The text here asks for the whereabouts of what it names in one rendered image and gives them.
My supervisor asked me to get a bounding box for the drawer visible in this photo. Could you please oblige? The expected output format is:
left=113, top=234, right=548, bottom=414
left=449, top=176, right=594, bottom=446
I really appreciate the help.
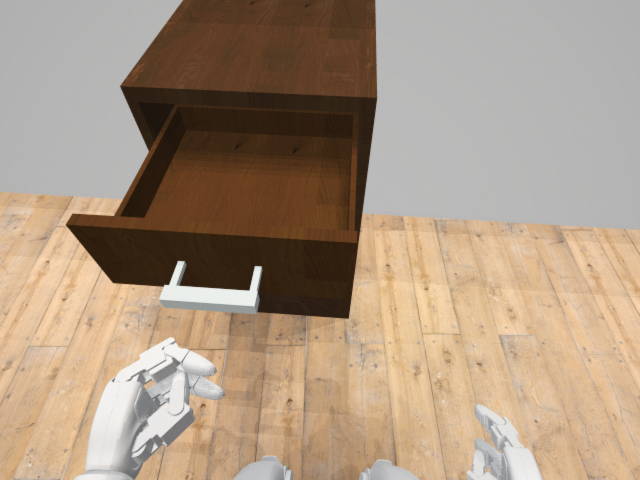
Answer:
left=66, top=104, right=358, bottom=300

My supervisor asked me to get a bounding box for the left robot hand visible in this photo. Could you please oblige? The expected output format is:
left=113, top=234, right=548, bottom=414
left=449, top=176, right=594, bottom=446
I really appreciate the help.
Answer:
left=85, top=337, right=225, bottom=480

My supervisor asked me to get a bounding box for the handle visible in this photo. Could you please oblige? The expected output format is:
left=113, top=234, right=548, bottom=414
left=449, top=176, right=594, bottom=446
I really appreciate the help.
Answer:
left=159, top=261, right=263, bottom=314

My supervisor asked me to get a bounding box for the right robot hand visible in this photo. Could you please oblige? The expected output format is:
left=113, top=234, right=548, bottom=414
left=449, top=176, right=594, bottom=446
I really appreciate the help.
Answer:
left=467, top=404, right=543, bottom=480

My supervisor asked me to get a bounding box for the cabinet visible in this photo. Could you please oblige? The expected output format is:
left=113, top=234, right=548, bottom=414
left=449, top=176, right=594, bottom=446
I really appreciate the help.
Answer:
left=120, top=0, right=377, bottom=319

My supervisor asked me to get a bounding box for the robot right shin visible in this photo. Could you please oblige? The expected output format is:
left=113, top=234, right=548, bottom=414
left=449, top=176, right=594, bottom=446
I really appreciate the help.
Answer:
left=370, top=459, right=392, bottom=470

